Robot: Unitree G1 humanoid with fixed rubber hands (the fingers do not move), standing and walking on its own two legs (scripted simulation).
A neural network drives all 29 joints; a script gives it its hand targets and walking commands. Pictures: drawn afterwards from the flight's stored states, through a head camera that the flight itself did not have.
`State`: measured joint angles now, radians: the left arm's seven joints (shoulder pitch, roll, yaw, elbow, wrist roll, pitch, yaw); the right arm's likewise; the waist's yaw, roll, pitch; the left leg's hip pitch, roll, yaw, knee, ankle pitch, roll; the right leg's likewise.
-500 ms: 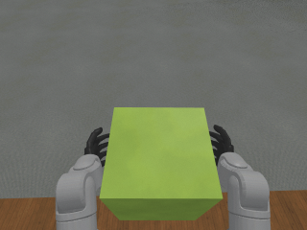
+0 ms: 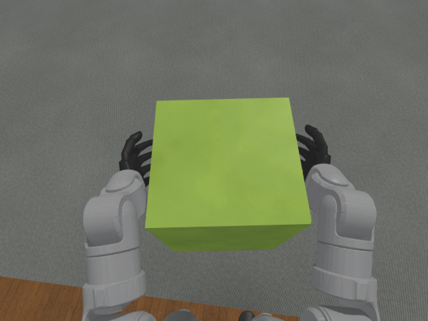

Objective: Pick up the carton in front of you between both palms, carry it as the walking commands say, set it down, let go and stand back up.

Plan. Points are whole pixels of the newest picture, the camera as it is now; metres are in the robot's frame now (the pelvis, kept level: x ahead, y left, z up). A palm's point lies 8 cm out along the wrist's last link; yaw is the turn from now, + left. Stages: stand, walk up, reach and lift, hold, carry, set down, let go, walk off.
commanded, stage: carry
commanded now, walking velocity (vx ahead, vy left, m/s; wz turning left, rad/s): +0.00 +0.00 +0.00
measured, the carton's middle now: (223, 186) +0.36 +0.02 +0.02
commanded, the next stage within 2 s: none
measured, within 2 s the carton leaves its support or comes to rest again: neither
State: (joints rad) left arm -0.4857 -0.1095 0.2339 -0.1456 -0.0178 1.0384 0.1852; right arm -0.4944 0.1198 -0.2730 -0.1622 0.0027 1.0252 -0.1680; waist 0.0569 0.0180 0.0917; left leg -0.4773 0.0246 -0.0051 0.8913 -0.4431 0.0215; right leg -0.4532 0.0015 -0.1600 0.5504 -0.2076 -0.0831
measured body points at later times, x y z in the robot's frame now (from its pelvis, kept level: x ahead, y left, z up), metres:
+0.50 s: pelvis +0.17 +0.02 +0.01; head +0.19 +0.03 +0.46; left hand +0.50 +0.18 +0.10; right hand +0.51 -0.13 +0.11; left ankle +0.21 +0.09 -0.73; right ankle +0.06 -0.08 -0.69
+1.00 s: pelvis +0.37 +0.00 -0.05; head +0.40 -0.05 +0.39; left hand +0.73 +0.05 +0.04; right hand +0.66 -0.25 +0.02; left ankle +0.23 +0.09 -0.73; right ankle +0.46 -0.05 -0.79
